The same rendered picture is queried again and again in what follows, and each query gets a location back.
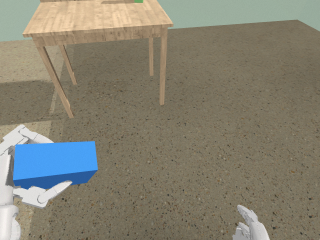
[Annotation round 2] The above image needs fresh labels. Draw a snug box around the left robot forearm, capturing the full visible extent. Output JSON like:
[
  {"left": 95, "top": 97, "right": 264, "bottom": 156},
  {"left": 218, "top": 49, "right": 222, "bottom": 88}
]
[{"left": 0, "top": 204, "right": 22, "bottom": 240}]

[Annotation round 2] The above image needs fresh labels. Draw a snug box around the table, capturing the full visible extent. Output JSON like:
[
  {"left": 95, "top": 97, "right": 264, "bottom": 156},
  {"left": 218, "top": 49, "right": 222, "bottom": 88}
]
[{"left": 22, "top": 0, "right": 174, "bottom": 118}]

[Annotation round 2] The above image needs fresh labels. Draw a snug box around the robot right hand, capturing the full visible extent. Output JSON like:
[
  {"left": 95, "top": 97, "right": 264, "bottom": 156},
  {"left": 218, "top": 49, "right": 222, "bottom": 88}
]
[{"left": 232, "top": 205, "right": 270, "bottom": 240}]

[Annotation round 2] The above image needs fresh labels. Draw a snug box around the sponge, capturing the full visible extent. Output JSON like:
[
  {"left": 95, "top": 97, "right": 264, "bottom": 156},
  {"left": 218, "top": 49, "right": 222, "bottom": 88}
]
[{"left": 13, "top": 141, "right": 98, "bottom": 190}]

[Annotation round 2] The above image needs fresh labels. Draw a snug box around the robot left hand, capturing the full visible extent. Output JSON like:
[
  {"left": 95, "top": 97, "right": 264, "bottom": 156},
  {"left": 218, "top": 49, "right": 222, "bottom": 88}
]
[{"left": 0, "top": 124, "right": 72, "bottom": 209}]

